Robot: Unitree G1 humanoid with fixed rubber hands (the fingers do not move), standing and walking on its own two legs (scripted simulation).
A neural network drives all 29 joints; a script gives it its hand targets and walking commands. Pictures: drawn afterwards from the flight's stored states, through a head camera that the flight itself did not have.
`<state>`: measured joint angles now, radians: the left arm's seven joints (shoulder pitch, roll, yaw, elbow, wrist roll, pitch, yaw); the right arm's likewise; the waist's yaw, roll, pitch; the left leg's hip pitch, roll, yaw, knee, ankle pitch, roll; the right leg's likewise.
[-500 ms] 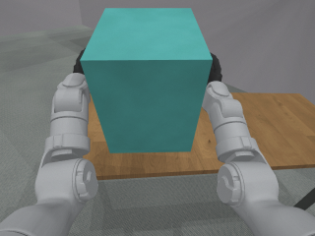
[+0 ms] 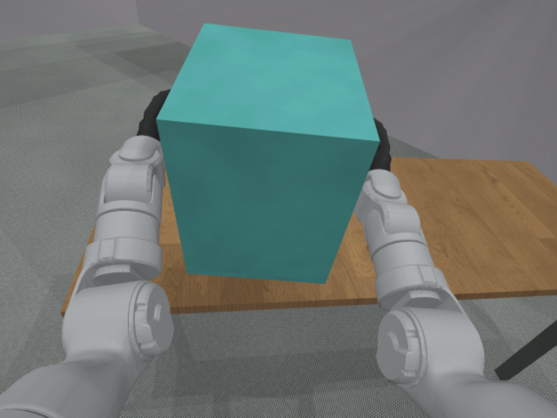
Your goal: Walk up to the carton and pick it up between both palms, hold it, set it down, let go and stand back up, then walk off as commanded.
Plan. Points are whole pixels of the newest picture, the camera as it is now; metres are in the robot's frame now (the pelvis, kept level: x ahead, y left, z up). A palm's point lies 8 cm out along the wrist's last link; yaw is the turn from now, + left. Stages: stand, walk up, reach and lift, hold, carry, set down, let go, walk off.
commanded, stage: set down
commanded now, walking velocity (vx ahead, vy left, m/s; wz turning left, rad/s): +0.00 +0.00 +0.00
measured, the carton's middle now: (267, 158) +0.43 +0.02 +0.19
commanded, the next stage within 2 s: none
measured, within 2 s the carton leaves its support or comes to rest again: neither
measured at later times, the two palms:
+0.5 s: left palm (163, 159) +0.42 +0.17 +0.18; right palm (373, 184) +0.39 -0.14 +0.18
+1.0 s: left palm (167, 173) +0.43 +0.17 +0.15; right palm (369, 195) +0.39 -0.14 +0.16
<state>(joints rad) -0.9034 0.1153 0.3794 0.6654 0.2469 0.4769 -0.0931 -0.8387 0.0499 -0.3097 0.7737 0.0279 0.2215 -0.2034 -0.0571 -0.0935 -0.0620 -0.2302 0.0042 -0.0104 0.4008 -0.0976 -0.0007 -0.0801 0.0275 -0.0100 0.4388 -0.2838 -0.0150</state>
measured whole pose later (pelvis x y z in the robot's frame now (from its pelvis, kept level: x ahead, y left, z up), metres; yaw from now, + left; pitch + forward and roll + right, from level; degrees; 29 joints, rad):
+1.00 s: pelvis +0.01 +0.00 +0.00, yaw +0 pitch -4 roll +0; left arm -0.90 0.12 0.40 0.97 0.25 0.21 -0.10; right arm -0.78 0.16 -0.56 0.79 -0.21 0.10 -0.14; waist -0.06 -0.11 -0.03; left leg -0.23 -0.01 -0.01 0.40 -0.11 0.00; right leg -0.08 0.02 -0.01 0.44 -0.30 -0.01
